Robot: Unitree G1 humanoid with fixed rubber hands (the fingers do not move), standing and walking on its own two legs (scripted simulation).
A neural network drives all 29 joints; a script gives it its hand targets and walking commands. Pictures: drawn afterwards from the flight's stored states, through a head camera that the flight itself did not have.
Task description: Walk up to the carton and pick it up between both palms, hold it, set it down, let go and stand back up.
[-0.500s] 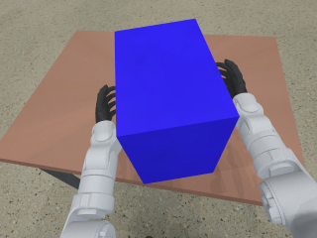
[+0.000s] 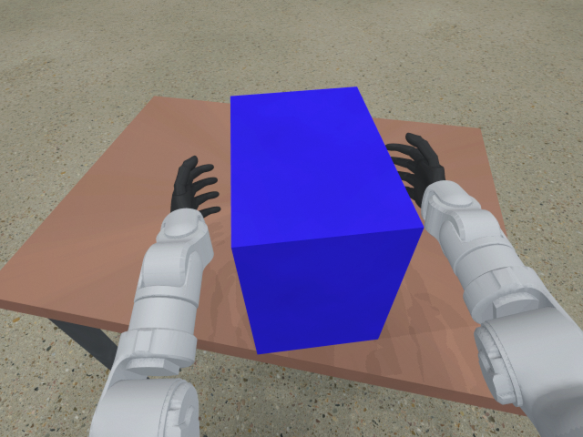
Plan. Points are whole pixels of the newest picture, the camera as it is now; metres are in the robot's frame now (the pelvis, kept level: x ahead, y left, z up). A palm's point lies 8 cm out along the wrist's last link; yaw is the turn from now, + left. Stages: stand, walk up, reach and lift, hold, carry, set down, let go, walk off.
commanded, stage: set down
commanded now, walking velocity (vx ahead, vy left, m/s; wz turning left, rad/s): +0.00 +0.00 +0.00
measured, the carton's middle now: (306, 221) +0.42 +0.06 +0.06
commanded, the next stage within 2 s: none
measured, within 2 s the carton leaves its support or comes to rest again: neither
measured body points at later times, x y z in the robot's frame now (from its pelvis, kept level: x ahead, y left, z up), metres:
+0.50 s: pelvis +0.00 +0.02 +0.00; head +0.01 +0.01 +0.45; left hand +0.37 +0.23 +0.23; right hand +0.48 -0.15 +0.25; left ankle +0.01 +0.17 -0.74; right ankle +0.01 -0.04 -0.74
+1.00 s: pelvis -0.01 +0.01 +0.00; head +0.03 +0.00 +0.45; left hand +0.34 +0.22 +0.19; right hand +0.44 -0.14 +0.16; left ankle +0.01 +0.17 -0.74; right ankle +0.01 -0.04 -0.74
